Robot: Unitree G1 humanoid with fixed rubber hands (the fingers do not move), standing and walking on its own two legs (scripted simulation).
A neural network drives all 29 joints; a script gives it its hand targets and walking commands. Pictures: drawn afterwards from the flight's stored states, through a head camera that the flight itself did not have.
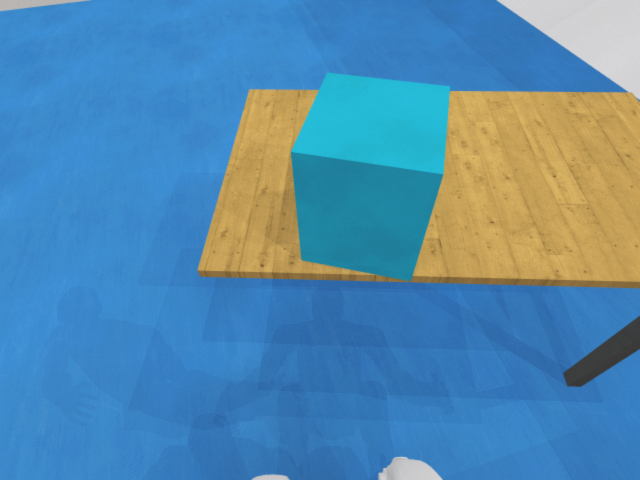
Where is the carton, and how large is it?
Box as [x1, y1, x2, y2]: [291, 73, 449, 280]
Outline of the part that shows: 327,73 291,150 301,259 410,280 443,173 449,86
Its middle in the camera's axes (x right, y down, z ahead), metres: +0.08 -0.10 +0.67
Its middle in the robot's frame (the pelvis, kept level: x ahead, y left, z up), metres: +0.57 -0.03 +0.01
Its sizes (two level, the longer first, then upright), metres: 0.210 0.200 0.250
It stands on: a table, 0.63 m high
